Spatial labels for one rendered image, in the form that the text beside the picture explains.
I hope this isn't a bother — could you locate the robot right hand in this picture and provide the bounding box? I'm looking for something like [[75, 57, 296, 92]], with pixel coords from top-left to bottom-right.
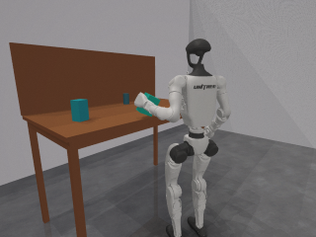
[[203, 126, 214, 139]]

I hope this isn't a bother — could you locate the table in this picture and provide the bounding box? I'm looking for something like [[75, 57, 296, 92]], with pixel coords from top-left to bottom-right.
[[9, 42, 204, 237]]

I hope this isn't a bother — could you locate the robot right upper arm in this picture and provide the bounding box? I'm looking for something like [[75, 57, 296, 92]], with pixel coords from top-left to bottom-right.
[[213, 75, 231, 119]]

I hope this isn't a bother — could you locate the robot left upper arm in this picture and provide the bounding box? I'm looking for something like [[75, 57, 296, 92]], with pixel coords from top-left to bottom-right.
[[166, 75, 187, 123]]

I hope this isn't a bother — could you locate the robot left hand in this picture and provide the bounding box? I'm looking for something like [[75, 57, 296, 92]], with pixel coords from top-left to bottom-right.
[[134, 92, 148, 108]]

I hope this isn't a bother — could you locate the robot right foot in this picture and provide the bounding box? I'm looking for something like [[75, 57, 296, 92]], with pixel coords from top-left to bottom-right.
[[187, 216, 207, 237]]

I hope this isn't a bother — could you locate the robot left thigh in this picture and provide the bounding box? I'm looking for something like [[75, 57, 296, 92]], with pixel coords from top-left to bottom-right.
[[165, 142, 190, 199]]

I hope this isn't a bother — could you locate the right robot forearm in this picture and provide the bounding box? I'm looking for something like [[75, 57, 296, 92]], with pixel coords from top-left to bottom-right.
[[207, 116, 230, 133]]

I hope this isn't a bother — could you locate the left robot forearm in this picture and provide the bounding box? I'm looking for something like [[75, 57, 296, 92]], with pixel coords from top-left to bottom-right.
[[142, 100, 173, 120]]

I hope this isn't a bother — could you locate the sponge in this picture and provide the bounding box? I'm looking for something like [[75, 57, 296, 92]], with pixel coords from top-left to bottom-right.
[[136, 92, 161, 117]]

